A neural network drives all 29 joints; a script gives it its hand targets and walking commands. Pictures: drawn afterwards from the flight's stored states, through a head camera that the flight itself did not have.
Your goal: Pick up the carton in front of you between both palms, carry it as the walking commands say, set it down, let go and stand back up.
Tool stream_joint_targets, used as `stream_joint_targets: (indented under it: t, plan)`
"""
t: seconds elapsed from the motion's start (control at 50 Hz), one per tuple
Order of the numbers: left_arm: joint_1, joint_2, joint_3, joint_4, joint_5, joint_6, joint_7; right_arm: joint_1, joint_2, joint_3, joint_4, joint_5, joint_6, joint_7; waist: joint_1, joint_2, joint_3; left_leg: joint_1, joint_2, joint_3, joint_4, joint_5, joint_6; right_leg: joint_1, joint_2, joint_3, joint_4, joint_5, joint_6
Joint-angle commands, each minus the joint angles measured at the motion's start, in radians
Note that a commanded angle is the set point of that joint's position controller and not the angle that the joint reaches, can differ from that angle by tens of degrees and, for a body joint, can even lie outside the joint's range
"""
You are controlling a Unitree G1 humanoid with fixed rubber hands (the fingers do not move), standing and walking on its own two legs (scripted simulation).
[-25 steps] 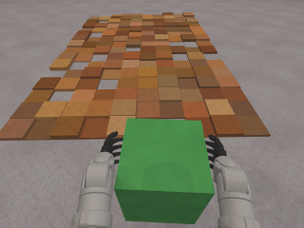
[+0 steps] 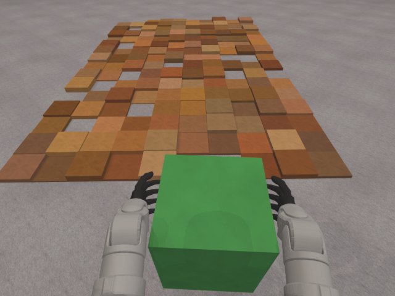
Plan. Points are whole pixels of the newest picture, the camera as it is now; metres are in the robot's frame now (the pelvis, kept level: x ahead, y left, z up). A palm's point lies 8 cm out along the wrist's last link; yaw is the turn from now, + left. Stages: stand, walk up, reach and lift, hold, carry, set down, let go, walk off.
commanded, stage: carry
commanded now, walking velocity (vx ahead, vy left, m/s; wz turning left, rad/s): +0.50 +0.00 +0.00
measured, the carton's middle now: (210, 225) +0.28 +0.00 -0.02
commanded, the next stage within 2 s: none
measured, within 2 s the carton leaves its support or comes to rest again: neither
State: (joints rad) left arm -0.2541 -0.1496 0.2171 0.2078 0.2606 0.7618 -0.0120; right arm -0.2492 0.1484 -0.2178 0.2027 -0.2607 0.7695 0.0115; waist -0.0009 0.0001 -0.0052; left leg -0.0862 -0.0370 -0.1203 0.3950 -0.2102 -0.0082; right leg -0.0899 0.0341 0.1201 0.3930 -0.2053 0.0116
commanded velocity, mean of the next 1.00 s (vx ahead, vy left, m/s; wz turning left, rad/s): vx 0.50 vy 0.00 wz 0.00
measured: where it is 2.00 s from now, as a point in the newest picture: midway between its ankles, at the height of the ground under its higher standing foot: (207, 172)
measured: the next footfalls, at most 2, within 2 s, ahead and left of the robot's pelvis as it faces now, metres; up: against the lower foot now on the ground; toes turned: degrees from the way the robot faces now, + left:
left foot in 0.62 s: +0.33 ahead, +0.10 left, +0.00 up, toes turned +8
right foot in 1.10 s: +0.70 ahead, -0.09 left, +0.00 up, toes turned -11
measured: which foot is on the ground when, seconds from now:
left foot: down 0.00-0.44, up 0.46-0.60, down 0.62-1.00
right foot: down 0.00-0.66, up 0.68-1.00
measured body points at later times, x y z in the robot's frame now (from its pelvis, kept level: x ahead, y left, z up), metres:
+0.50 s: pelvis +0.15 +0.00 -0.01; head +0.15 +0.00 +0.44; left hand +0.42 +0.15 +0.05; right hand +0.42 -0.15 +0.05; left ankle +0.06 +0.10 -0.70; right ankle +0.04 -0.11 -0.74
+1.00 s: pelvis +0.44 +0.02 +0.00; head +0.45 +0.03 +0.45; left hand +0.73 +0.16 +0.07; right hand +0.71 -0.15 +0.08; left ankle +0.29 +0.09 -0.74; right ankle +0.58 -0.11 -0.71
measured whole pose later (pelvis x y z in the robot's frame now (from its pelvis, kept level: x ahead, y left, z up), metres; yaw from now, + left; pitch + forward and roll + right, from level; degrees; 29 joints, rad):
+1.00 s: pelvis +0.44 +0.02 +0.00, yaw -1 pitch +5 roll -2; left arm -0.15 -0.13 0.10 -0.37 0.11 1.20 0.09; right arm -0.16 0.13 -0.12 -0.36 -0.09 1.20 -0.09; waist -0.03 0.01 -0.09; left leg 0.05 0.02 0.17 0.21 -0.34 0.03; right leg -0.61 -0.07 -0.17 0.60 -0.09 -0.01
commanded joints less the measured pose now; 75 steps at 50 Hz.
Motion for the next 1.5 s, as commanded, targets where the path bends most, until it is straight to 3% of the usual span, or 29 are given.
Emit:
stream_joint_targets:
  t: [0.0,0.02,0.08,0.22,0.24,0.28,0.32,0.36,0.38,0.4,0.42,0.44,0.48,0.56,0.6,0.62,0.64,0.66,0.72,0.8,0.98,1.06,1.08,1.1,1.12,1.18,1.22,1.36,1.48]
  plan:
    - [-0.503,-0.900,-0.582,-0.062,-0.274,-0.022,-0.217,-0.518,0.897,0.581,-0.075,0.276,-0.031,0.216,0.003,0.001,-0.180,-0.146,0.100,-0.018,-0.061,-0.408,0.024,-0.117,-0.099,0.023,-0.053,-0.400,-0.022]
    - [-0.519,-0.908,-0.602,-0.085,-0.288,-0.019,-0.215,-0.535,0.898,0.599,-0.101,0.289,-0.026,0.215,0.002,-0.001,-0.169,-0.178,0.095,-0.014,-0.055,-0.495,0.031,-0.146,-0.097,0.022,-0.049,-0.491,-0.028]
    - [-0.510,-0.901,-0.676,-0.176,-0.341,0.015,-0.198,-0.529,0.889,0.673,-0.183,0.337,0.011,0.198,0.005,-0.013,-0.236,-0.161,0.102,0.031,0.012,-0.319,0.034,-0.140,-0.108,-0.020,-0.005,-0.322,-0.040]
    - [-0.472,-0.803,-0.778,-0.342,-0.440,0.217,-0.155,-0.501,0.804,0.776,-0.341,0.446,0.213,0.159,0.009,-0.052,-0.217,-0.257,0.126,0.086,0.100,-0.299,0.032,-0.179,-0.182,0.030,0.010,-0.359,-0.080]
    - [-0.460,-0.801,-0.788,-0.368,-0.457,0.246,-0.151,-0.491,0.804,0.786,-0.363,0.466,0.243,0.156,0.005,-0.032,-0.218,-0.218,0.144,0.072,0.087,-0.280,0.039,-0.218,-0.172,0.000,0.065,-0.297,-0.076]
    - [-0.455,-0.821,-0.812,-0.423,-0.499,0.304,-0.148,-0.440,0.805,0.790,-0.385,0.490,0.291,0.148,-0.012,0.160,-0.239,-0.043,0.231,-0.068,0.025,-0.121,0.090,-0.376,-0.099,-0.162,0.307,-0.128,-0.028]
    - [-0.450,-0.843,-0.832,-0.475,-0.546,0.350,-0.157,-0.388,0.813,0.792,-0.430,0.494,0.329,0.136,-0.021,0.251,-0.209,0.124,0.325,-0.205,0.008,0.225,0.175,-0.569,-0.045,-0.264,0.304,-0.259,0.008]
    - [-0.449,-0.874,-0.840,-0.505,-0.581,0.375,-0.167,-0.390,0.846,0.804,-0.512,0.509,0.359,0.124,-0.015,0.149,-0.252,0.045,0.300,-0.092,0.126,0.343,0.151,-0.358,-0.034,-0.268,0.100,-0.206,-0.006]
    - [-0.395,-0.891,-0.838,-0.504,-0.580,0.382,-0.166,-0.399,0.858,0.814,-0.558,0.519,0.373,0.125,0.013,0.072,-0.322,-0.146,0.236,0.076,0.266,0.369,0.079,-0.046,-0.061,-0.209,-0.021,-0.132,-0.035]
    - [-0.346,-0.884,-0.829,-0.508,-0.555,0.377,-0.159,-0.451,0.857,0.840,-0.632,0.550,0.391,0.134,0.033,-0.220,-0.347,-0.421,0.121,0.259,0.556,0.317,-0.002,0.223,-0.209,0.049,-0.027,0.151,-0.111]
    - [-0.308,-0.883,-0.819,-0.526,-0.533,0.382,-0.149,-0.445,0.868,0.854,-0.652,0.567,0.401,0.144,0.030,-0.419,-0.322,-0.764,0.026,0.300,0.645,-0.234,-0.032,0.441,-0.375,0.272,-0.067,0.546,-0.200]
    - [-0.326,-0.915,-0.822,-0.573,-0.537,0.394,-0.141,-0.454,0.872,0.855,-0.654,0.575,0.404,0.151,0.042,-0.251,-0.281,-0.858,0.068,0.233,0.645,-0.371,-0.009,0.482,-0.416,0.274,-0.049,0.668,-0.246]
    - [-0.370,-0.903,-0.828,-0.649,-0.552,0.409,-0.127,-0.423,0.872,0.843,-0.653,0.592,0.411,0.156,0.056,-0.077,-0.271,-0.884,0.104,0.214,0.524,-0.439,0.018,0.511,-0.404,0.186,-0.030,0.586,-0.213]
    - [-0.343,-0.844,-0.839,-0.692,-0.575,0.438,-0.132,-0.310,0.838,0.804,-0.643,0.555,0.426,0.133,0.016,-0.162,-0.329,-0.392,0.007,0.320,0.145,-0.060,0.022,0.228,-0.272,-0.153,0.001,0.598,-0.089]
    - [-0.340,-0.820,-0.839,-0.698,-0.589,0.453,-0.143,-0.283,0.826,0.789,-0.628,0.529,0.434,0.126,-0.015,-0.098,-0.408,0.094,-0.043,0.417,0.054,0.081,0.038,-0.045,-0.213,-0.303,0.208,0.562,-0.040]
    - [-0.352,-0.797,-0.834,-0.695,-0.589,0.459,-0.149,-0.272,0.816,0.781,-0.622,0.519,0.439,0.123,-0.039,-0.011,-0.456,0.294,0.068,0.268,0.046,-0.040,0.047,-0.215,-0.184,-0.313,0.387,0.307,-0.015]
    - [-0.403,-0.777,-0.832,-0.718,-0.602,0.473,-0.159,-0.285,0.811,0.766,-0.601,0.502,0.440,0.119,-0.032,0.253,-0.405,0.295,0.363,-0.291,-0.149,-0.108,0.129,-0.421,-0.056,-0.313,0.644,-0.056,0.026]
    - [-0.422,-0.785,-0.835,-0.686,-0.606,0.482,-0.164,-0.320,0.813,0.763,-0.598,0.501,0.446,0.118,-0.023,0.238,-0.378,0.326,0.455,-0.455,-0.187,0.002,0.229,-0.559,-0.044,-0.172,0.791,-0.265,-0.001]
    - [-0.401,-0.850,-0.822,-0.618,-0.594,0.478,-0.172,-0.390,0.870,0.799,-0.622,0.530,0.452,0.126,-0.018,-0.006,-0.314,0.215,0.410,-0.206,-0.160,0.187,0.209,-0.619,-0.170,-0.121,0.805,-0.162,-0.043]
    - [-0.335,-0.907,-0.812,-0.583,-0.542,0.450,-0.152,-0.402,0.901,0.833,-0.640,0.578,0.447,0.152,-0.015,0.078,-0.310,0.217,0.318,0.020,-0.188,0.331,0.145,-0.580,-0.130,-0.198,0.570,-0.060,-0.020]
    - [-0.316,-0.900,-0.826,-0.598,-0.515,0.441,-0.130,-0.325,0.859,0.815,-0.596,0.571,0.442,0.181,-0.023,0.169,-0.159,0.162,0.251,0.235,-0.191,0.569,0.118,-0.460,-0.058,-0.353,0.132,0.195,-0.039]
    - [-0.304,-0.898,-0.834,-0.602,-0.537,0.434,-0.146,-0.327,0.854,0.816,-0.618,0.554,0.436,0.176,0.018,0.141,-0.313,0.083,0.198,0.364,0.210,0.716,0.048,0.016,0.020,-0.432,0.049,0.121,-0.057]
    - [-0.292,-0.900,-0.833,-0.602,-0.537,0.434,-0.151,-0.336,0.847,0.817,-0.617,0.549,0.434,0.176,0.045,0.058,-0.376,-0.076,0.186,0.343,0.432,0.455,0.034,0.205,-0.117,-0.261,0.047,-0.009,-0.063]
    - [-0.299,-0.880,-0.824,-0.575,-0.528,0.425,-0.157,-0.343,0.862,0.835,-0.643,0.555,0.439,0.173,0.033,-0.214,-0.472,-0.389,0.058,0.294,0.762,0.080,-0.008,0.422,-0.437,0.288,-0.070,-0.217,-0.233]
    - [-0.276,-0.916,-0.833,-0.561,-0.546,0.421,-0.161,-0.350,0.850,0.832,-0.636,0.548,0.432,0.174,0.030,-0.242,-0.439,-0.515,0.014,0.166,0.923,-0.222,0.012,0.378,-0.471,0.443,-0.207,-0.124,-0.270]
    - [-0.337,-0.978,-0.860,-0.617,-0.580,0.399,-0.170,-0.346,0.932,0.842,-0.623,0.545,0.401,0.170,0.015,-0.037,-0.381,-0.522,0.154,0.113,0.877,-0.106,0.052,0.206,-0.397,0.113,-0.162,0.185,-0.185]
    - [-0.335,-0.985,-0.869,-0.636,-0.593,0.390,-0.175,-0.312,0.957,0.844,-0.612,0.532,0.384,0.161,0.012,-0.062,-0.377,-0.470,0.161,0.143,0.755,-0.050,0.043,0.137,-0.353,-0.011,-0.184,0.163,-0.137]
    - [-0.267,-0.894,-0.854,-0.657,-0.590,0.395,-0.193,-0.267,0.921,0.863,-0.643,0.510,0.370,0.131,0.017,-0.136,-0.275,-0.583,0.138,0.258,0.416,0.080,-0.006,0.187,-0.289,-0.179,-0.216,0.282,-0.142]
    - [-0.248,-0.795,-0.809,-0.657,-0.550,0.444,-0.167,-0.300,0.817,0.850,-0.674,0.538,0.433,0.131,0.022,-0.145,-0.157,-0.552,0.104,0.327,0.193,0.156,0.026,0.202,-0.271,-0.256,-0.193,0.417,-0.138]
